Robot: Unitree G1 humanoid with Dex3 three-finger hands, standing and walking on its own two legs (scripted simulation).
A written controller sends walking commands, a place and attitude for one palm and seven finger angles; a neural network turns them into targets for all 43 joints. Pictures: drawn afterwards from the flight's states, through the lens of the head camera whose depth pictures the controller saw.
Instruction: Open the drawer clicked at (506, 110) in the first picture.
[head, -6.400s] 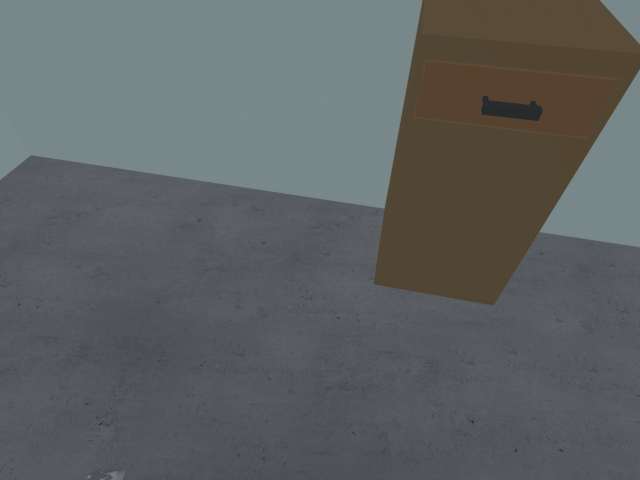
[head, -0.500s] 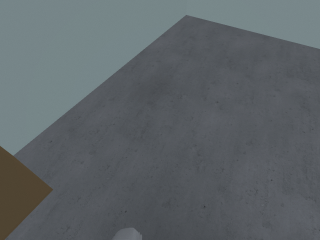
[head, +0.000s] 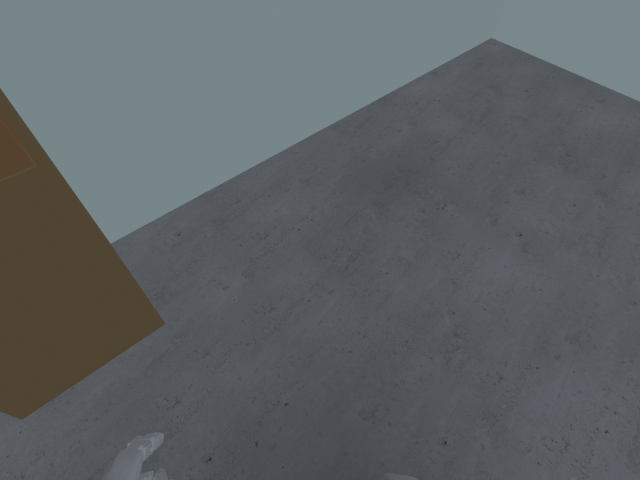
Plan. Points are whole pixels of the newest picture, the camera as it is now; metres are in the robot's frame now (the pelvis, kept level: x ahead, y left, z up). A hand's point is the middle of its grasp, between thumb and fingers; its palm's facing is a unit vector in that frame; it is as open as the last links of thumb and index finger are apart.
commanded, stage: turn to face it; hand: left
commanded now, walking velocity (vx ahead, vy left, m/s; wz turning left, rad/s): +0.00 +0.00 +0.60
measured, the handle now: out of the picture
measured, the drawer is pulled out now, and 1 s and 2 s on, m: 0.00 0.00 0.00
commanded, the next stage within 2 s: take the last steps up to it in 1.12 s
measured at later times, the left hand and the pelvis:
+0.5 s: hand out of the picture -0.03 +0.23 -0.19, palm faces +0.36 -0.90 -0.25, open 7.4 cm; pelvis +0.00 +0.01 -0.02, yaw +20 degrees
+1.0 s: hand out of the picture +0.01 +0.23 -0.14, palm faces +0.56 -0.78 -0.28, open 7.4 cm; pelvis +0.01 -0.01 -0.01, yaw +35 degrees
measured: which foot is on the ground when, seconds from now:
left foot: down 0.00-0.06, up 0.08-0.46, down 0.48-0.98, up 1.00-1.00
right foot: up 0.00-0.04, down 0.06-0.48, up 0.50-0.96, down 0.98-1.00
